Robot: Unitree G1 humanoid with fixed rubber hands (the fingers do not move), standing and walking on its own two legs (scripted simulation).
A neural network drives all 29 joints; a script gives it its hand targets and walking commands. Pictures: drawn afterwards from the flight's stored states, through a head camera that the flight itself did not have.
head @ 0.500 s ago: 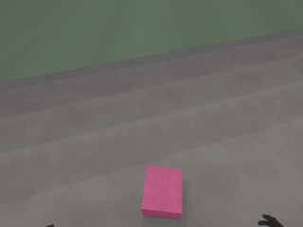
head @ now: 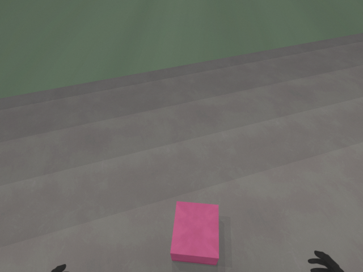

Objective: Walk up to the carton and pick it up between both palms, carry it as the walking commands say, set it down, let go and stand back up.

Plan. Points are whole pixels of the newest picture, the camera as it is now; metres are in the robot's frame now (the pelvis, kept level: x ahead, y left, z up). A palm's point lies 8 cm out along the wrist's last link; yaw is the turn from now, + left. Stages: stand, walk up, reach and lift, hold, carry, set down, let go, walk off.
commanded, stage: reach and lift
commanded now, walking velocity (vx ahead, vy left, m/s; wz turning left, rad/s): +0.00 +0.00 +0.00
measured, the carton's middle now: (195, 232) +0.43 -0.04 -0.71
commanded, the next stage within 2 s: none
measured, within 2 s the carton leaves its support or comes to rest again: neither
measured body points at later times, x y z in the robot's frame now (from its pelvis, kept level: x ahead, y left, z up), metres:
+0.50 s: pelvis -0.04 -0.04 -0.04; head +0.08 -0.04 +0.39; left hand +0.22 +0.25 -0.13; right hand +0.21 -0.30 -0.14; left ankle -0.03 +0.09 -0.74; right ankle -0.01 -0.14 -0.74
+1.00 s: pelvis -0.10 -0.01 -0.09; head +0.13 -0.03 +0.29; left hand +0.35 +0.21 -0.18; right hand +0.32 -0.27 -0.18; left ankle -0.03 +0.09 -0.74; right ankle -0.01 -0.14 -0.74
